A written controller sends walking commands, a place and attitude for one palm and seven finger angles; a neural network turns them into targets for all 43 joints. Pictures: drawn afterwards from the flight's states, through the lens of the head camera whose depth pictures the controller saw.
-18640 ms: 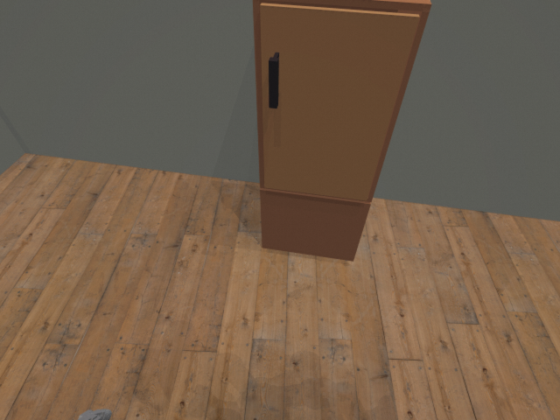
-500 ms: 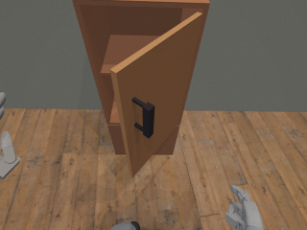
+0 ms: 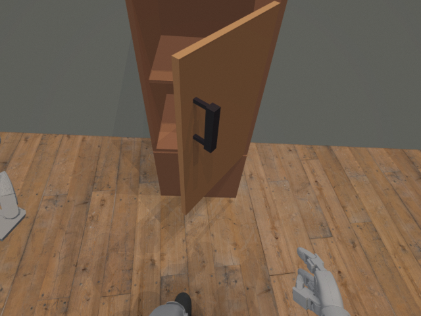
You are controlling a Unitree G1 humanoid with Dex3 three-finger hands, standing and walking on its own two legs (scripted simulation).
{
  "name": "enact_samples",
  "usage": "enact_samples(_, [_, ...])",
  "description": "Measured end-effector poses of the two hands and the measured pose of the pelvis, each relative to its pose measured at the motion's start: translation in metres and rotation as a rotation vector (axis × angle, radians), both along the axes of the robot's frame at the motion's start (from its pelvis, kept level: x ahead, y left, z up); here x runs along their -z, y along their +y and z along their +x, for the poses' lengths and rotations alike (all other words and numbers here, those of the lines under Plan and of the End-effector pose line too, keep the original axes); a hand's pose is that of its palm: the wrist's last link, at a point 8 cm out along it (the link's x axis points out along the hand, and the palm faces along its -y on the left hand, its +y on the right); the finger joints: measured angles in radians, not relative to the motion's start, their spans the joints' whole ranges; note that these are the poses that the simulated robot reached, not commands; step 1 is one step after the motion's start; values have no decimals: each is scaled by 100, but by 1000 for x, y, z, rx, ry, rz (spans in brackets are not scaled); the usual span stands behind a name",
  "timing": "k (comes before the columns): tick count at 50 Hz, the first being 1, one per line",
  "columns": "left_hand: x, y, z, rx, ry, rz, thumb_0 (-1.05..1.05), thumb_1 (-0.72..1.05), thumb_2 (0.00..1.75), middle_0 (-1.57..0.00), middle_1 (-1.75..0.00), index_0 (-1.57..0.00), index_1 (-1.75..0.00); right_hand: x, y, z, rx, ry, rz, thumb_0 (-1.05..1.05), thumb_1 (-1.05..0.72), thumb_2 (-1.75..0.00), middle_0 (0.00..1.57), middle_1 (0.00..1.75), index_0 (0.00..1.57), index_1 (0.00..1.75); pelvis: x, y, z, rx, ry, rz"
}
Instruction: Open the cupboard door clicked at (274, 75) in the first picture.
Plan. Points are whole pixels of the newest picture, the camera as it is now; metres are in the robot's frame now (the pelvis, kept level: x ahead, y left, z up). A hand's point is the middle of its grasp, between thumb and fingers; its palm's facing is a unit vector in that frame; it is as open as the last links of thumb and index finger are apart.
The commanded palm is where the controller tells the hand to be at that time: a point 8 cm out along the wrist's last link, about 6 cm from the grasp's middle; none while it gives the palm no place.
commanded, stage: stop stepping back and stand still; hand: left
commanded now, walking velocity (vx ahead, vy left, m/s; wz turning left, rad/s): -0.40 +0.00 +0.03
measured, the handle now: (204, 125) +0.50 +0.07 +0.07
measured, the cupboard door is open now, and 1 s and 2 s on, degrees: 52 52 52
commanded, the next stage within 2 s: let the arm hang, fingers relaxed in 0.76 s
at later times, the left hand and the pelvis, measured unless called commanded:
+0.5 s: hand out of the picture +0.11 +0.26 +0.17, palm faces +0.40 -0.80 -0.44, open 7.4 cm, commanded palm +0.07 +0.30 +0.19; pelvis -0.07 +0.00 +0.01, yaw -1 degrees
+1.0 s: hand (58, 313) +0.12 +0.26 -0.02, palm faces +0.16 -0.89 -0.42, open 7.4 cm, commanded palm none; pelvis -0.08 +0.01 +0.00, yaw +2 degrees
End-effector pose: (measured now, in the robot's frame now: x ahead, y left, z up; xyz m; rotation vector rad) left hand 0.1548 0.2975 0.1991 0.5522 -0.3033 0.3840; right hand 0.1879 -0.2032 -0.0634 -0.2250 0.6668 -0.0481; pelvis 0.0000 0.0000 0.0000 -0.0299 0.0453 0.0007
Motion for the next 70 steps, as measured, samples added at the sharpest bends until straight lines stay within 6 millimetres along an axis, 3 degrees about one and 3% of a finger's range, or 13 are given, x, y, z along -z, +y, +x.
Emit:
enact_samples(4, [1,-9,-7,57,27,-11,2,89,90,-21,-30,-21,-31,6,-10,-30,50,63,-15,1,-90,-90,21,30,21,30,-6,4,-17,26,-30,-4])
enact_samples(12, [8,8,-17,46,54,-33,2,89,90,-21,-30,-21,-31,-4,-31,-95,177,60,-72,1,-90,-90,21,30,21,30,-9,9,-40,28,-62,15])
enact_samples(23, [5,-9,-80,32,84,-18,2,89,90,-21,-30,-21,-31,2,-47,-153,174,124,-77,1,-90,-90,21,30,21,30,-14,0,-75,28,-64,15])
enact_samples(32, [16,21,-76,-61,5,-70,2,89,90,-21,-30,-21,-31,6,-36,-149,167,84,-92,2,-90,-90,20,30,20,30,-6,13,-79,-3,-85,25])
enact_samples(38, [5,7,-72,-25,35,-10,2,89,90,-21,-30,-21,-31,5,-11,-130,105,38,-6,1,-90,-90,20,30,20,30,-9,8,-78,-3,-66,26])
enact_samples(43, [6,-1,-71,-2,78,-10,2,89,90,-21,-30,-21,-31,9,-6,-117,77,57,24,1,-90,-90,21,30,21,30,-11,6,-72,1,-55,10])
enact_samples(45, [33,3,-62,5,173,-25,1,89,90,-21,-30,-21,-31,17,-9,-113,48,70,37,1,-90,-90,21,30,21,30,-8,8,-72,-14,-44,12])
enact_samples(49, [154,10,-54,-72,636,-235,0,90,90,-20,-30,-20,-30,43,-22,-115,38,192,15,1,-90,-90,21,30,21,30,-2,14,-75,-34,-40,20])
enact_samples(53, [269,-23,-100,-112,1094,-451,1,91,90,-20,-30,-20,-30,48,-31,-140,81,305,-22,1,-90,-90,21,30,21,30,-2,13,-77,-38,-59,32])
enact_samples(56, [320,-62,-153,-102,1359,-582,1,91,90,-20,-29,-20,-30,46,-34,-169,112,409,-54,1,-90,-90,20,30,20,30,-6,12,-78,-38,-73,31])
enact_samples(59, [335,-63,-194,-197,1445,-662,-1,100,90,-21,-30,-21,-30,46,-32,-202,123,534,-78,1,-90,-90,20,30,20,30,-10,9,-80,-47,-75,21])
enact_samples(64, [336,-54,-253,-275,1602,-676,-1,100,90,-21,-30,-21,-30,53,-22,-249,143,695,-64,1,-90,-90,20,30,20,30,-15,11,-81,-51,-76,10])
enact_samples(70, [325,-48,-299,-355,1719,-665,0,95,90,-20,-30,-20,-30,64,0,-282,162,776,1,1,-90,-90,20,30,20,30,-17,18,-84,-43,-83,13])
